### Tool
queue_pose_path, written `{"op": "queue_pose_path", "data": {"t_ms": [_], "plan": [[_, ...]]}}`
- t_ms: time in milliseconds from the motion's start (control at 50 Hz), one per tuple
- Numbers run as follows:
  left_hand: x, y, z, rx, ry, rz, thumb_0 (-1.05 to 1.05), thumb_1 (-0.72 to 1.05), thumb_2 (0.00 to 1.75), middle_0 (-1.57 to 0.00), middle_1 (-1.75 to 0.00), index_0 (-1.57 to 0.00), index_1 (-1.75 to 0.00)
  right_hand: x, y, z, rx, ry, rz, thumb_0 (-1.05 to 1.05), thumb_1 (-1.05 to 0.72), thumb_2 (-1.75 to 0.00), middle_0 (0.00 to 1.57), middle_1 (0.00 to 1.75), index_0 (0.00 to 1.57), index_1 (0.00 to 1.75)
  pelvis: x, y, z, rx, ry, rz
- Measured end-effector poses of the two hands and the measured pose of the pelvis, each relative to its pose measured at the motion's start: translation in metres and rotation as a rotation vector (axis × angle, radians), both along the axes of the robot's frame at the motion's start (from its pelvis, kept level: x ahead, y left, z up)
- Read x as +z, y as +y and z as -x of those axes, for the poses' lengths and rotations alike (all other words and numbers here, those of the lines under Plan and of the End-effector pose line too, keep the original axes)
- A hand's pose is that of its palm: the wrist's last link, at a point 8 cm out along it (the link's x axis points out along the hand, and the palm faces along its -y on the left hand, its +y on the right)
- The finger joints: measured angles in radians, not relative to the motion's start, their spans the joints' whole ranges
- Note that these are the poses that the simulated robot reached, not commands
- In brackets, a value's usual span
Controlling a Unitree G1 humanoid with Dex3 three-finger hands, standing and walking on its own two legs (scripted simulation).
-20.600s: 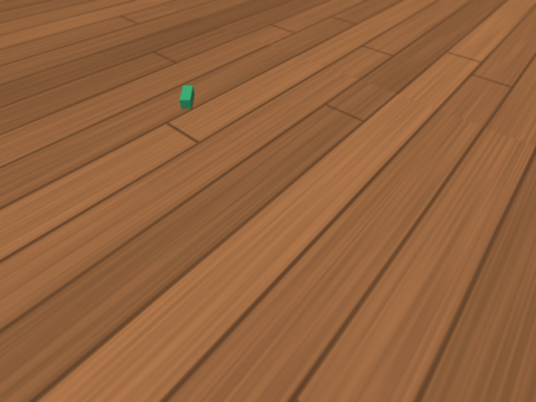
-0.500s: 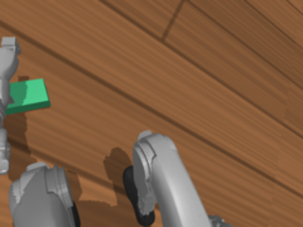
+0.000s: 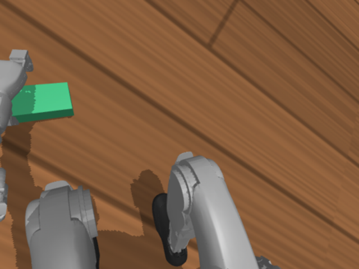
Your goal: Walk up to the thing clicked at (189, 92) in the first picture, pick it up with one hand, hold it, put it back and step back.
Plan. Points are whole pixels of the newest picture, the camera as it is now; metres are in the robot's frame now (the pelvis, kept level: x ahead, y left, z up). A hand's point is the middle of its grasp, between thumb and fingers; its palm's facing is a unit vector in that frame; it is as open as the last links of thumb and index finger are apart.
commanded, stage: rest palm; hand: left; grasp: from above
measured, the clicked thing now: (27, 104) +0.52 +0.24 -0.29
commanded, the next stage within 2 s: close in 1.28 s
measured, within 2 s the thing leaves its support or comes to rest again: neither
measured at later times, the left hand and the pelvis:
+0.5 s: hand (24, 105) +0.50 +0.23 -0.25, palm faces -0.48 -0.09 -0.87, open 13.4 cm; pelvis +0.00 +0.00 -0.01, yaw -2 degrees
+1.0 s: hand (26, 106) +0.51 +0.23 -0.26, palm faces -0.45 -0.09 -0.89, open 13.2 cm; pelvis +0.00 +0.01 -0.01, yaw -5 degrees
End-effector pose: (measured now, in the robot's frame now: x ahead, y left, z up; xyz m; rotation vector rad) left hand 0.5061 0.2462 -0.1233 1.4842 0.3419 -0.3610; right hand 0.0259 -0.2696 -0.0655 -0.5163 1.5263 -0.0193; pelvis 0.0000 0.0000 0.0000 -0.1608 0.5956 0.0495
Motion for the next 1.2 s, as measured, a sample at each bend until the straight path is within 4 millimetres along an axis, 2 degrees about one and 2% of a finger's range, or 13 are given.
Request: {"op": "queue_pose_path", "data": {"t_ms": [100,160,340,500,640,900,1200], "plan": [[0.000,-0.010,-0.009,0.020,-0.028,-0.008,0.00,-0.45,1.08,-0.11,-1.15,-0.11,-1.13,0.006,0.001,-0.012,0.013,-0.055,0.015,0.00,-0.91,-0.90,0.20,0.30,0.20,0.30,0.001,0.002,-0.002,-0.004,0.010,0.011],[-0.006,-0.014,-0.010,0.037,-0.006,-0.037,0.00,-0.44,1.10,-0.11,-1.14,-0.11,-1.13,0.007,0.005,-0.011,0.009,-0.071,0.005,0.00,-0.91,-0.90,0.20,0.30,0.20,0.30,0.002,0.004,-0.002,-0.008,0.016,0.012],[-0.041,-0.020,-0.006,0.095,0.064,-0.026,0.00,-0.44,1.07,-0.10,-1.12,-0.11,-1.11,0.003,0.021,0.020,-0.011,-0.004,-0.063,0.00,-0.91,-0.90,0.20,0.30,0.20,0.30,-0.003,0.003,0.000,-0.019,0.003,0.006],[-0.065,-0.011,-0.006,0.101,0.057,-0.013,0.00,-0.45,1.06,-0.10,-1.11,-0.11,-1.09,0.006,0.028,0.038,-0.010,0.065,-0.078,0.00,-0.91,-0.90,0.20,0.30,0.20,0.30,-0.009,0.002,-0.002,-0.030,-0.009,0.020],[-0.072,-0.004,-0.008,0.106,0.054,-0.015,0.00,-0.44,1.11,-0.12,-1.12,-0.11,-1.11,0.011,0.026,0.034,0.026,0.077,-0.081,0.00,-0.91,-0.90,0.20,0.30,0.20,0.30,-0.011,0.003,-0.005,-0.036,-0.018,0.037],[-0.076,-0.011,-0.007,0.085,0.030,0.005,0.00,-0.42,1.08,-0.12,-1.12,-0.12,-1.11,0.018,0.027,0.016,0.092,0.027,-0.086,0.00,-0.91,-0.90,0.20,0.30,0.20,0.30,-0.009,0.006,-0.004,-0.043,-0.034,0.060],[-0.092,-0.011,-0.008,0.112,0.045,-0.011,0.00,-0.43,1.01,-0.10,-1.11,-0.11,-1.09,0.022,0.036,0.029,0.091,0.058,-0.116,0.00,-0.92,-0.90,0.20,0.30,0.20,0.30,-0.010,0.008,-0.001,-0.048,-0.040,0.067]]}}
